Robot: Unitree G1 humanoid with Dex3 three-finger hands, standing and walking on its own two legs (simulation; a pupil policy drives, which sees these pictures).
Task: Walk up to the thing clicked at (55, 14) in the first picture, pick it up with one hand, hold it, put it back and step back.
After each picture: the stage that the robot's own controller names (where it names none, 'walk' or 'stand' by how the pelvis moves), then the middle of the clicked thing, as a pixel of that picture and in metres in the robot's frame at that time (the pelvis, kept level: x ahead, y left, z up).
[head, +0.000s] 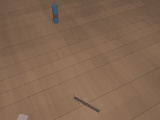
stand; (55, 14) +1.83 +0.33 -0.66
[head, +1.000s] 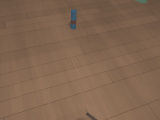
walk; (73, 19) +1.71 +0.10 -0.63
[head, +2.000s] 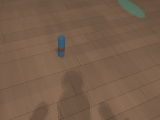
walk; (61, 47) +1.17 +0.14 -0.64
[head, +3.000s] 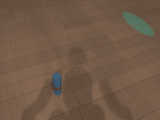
walk; (57, 84) +0.74 +0.15 -0.65
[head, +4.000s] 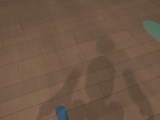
walk; (63, 117) +0.46 +0.19 -0.63
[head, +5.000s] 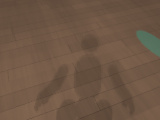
stand; out of the picture +0.37 +0.16 -0.65
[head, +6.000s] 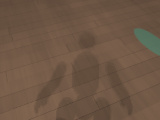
stand; out of the picture +0.36 +0.16 -0.66
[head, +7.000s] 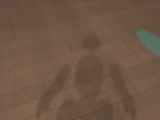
stand; out of the picture +0.38 +0.16 -0.66
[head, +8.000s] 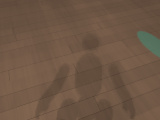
stand; out of the picture +0.36 +0.16 -0.66
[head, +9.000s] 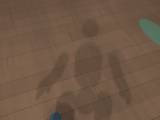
go down; out of the picture +0.38 +0.15 -0.65
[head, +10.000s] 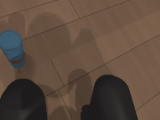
go down; (14, 52) +0.45 +0.21 -0.23
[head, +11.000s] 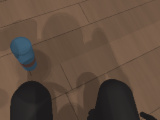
close in; (26, 56) +0.44 +0.21 -0.25
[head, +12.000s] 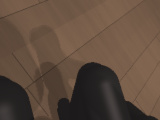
close in; out of the picture +0.43 +0.25 -0.16
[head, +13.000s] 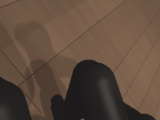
close; out of the picture +0.43 +0.26 -0.15
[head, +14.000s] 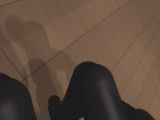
lift; out of the picture +0.41 +0.26 -0.17
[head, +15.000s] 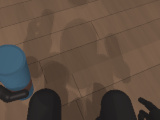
lift; (17, 78) +0.32 +0.20 +0.00
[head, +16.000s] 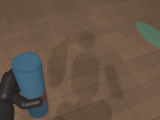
hold; (33, 90) +0.30 +0.15 +0.05
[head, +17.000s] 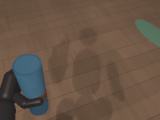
hold; (34, 89) +0.31 +0.16 +0.04
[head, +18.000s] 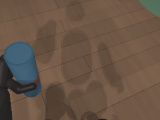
crouch; (27, 74) +0.37 +0.17 -0.01
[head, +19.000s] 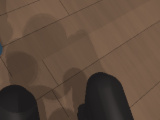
lower; out of the picture +0.48 +0.23 -0.05
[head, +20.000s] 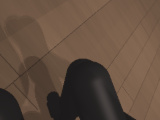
lower; out of the picture +0.45 +0.28 -0.16
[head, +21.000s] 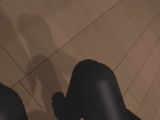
lower; out of the picture +0.43 +0.28 -0.16
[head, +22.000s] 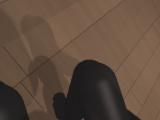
lower; out of the picture +0.43 +0.28 -0.16
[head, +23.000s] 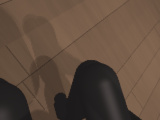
lower; out of the picture +0.42 +0.27 -0.16
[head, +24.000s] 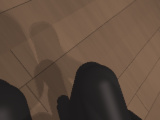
open; out of the picture +0.43 +0.25 -0.16
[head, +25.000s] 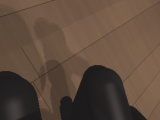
stand; out of the picture +0.42 +0.25 -0.18
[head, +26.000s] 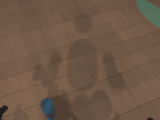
stand; (48, 110) +0.39 +0.17 -0.53
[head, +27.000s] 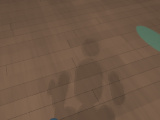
stand; out of the picture +0.39 +0.16 -0.60
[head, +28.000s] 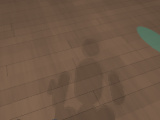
stand; out of the picture +0.38 +0.16 -0.60
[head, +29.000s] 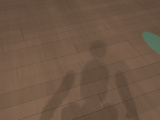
stand; out of the picture +0.40 +0.15 -0.65
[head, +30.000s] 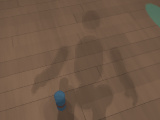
walk; (60, 101) +0.46 +0.12 -0.63
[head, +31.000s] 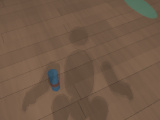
walk; (54, 80) +0.65 +0.20 -0.62
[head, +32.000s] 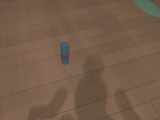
stand; (64, 53) +1.00 +0.16 -0.63
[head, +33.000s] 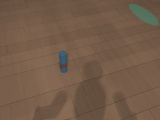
stand; (63, 62) +0.98 +0.16 -0.64
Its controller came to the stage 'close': yes
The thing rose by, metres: 0.68
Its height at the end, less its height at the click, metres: +0.00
